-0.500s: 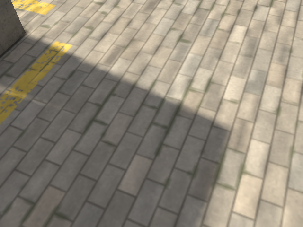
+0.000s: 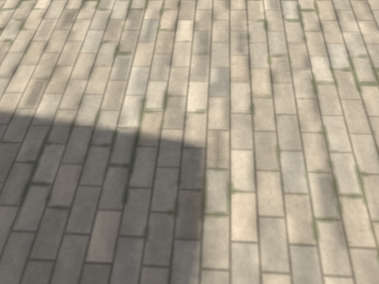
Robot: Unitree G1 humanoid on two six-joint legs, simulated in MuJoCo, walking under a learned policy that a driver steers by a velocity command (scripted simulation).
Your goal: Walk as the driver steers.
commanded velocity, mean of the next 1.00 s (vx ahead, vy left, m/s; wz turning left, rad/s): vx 0.03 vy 0.00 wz -0.27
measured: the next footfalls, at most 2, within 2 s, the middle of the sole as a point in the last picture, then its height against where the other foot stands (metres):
left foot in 0.46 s outside the picture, level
left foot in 1.48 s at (200, 273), level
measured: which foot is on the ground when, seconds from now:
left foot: up 0.00-0.44, down 0.46-1.00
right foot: down 0.00-1.00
